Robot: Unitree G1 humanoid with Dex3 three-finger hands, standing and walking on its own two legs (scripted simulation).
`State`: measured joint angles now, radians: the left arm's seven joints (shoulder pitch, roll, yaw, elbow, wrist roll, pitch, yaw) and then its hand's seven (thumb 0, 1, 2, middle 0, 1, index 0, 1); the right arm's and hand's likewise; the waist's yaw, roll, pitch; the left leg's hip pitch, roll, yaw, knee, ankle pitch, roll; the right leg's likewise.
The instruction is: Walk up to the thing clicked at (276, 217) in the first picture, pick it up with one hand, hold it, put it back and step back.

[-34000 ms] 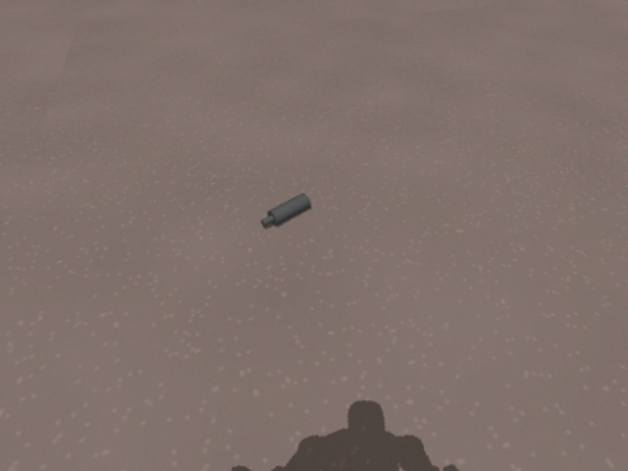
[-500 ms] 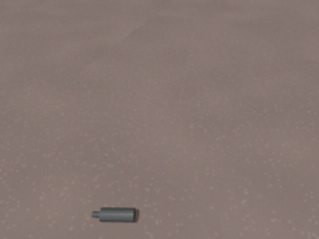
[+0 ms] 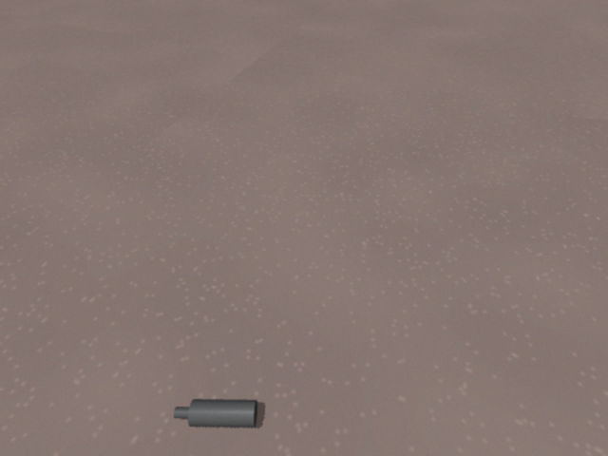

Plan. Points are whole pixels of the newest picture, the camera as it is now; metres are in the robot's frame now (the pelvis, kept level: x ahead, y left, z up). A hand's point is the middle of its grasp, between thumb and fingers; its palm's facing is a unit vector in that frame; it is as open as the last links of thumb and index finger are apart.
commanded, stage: stand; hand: left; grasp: from above
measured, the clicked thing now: (215, 412) +0.46 +0.29 -0.74
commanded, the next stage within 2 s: rise first in 0.36 s
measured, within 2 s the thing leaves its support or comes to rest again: neither
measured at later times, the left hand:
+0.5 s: hand out of the picture +0.07 +0.26 -0.16, palm faces -0.02 -0.94 -0.34, open 7.4 cm
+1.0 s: hand out of the picture +0.16 +0.26 -0.20, palm faces -0.10 -0.92 -0.39, open 13.5 cm
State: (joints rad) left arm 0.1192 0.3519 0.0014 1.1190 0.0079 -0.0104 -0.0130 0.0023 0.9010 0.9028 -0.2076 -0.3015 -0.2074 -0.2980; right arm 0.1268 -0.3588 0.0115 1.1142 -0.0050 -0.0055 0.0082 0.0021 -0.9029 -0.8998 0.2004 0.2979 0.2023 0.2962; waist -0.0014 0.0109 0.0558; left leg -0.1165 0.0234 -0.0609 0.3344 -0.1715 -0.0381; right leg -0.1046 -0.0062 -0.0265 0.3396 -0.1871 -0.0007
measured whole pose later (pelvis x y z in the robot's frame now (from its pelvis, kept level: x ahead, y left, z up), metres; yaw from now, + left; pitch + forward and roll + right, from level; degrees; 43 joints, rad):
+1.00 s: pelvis +0.00 +0.02 -0.05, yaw -2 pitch +12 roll -1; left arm 0.07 0.30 0.15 0.79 0.16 0.19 0.01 0.00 -0.38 0.99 -0.07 -1.04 -0.08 -1.03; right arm 0.24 -0.25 -0.04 0.65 0.02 -0.09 -0.01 0.01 -0.90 -0.90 0.20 0.30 0.20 0.30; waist -0.03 0.00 -0.07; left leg -0.66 0.02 -0.02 0.88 -0.42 -0.01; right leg -0.65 -0.01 0.02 0.85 -0.41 0.02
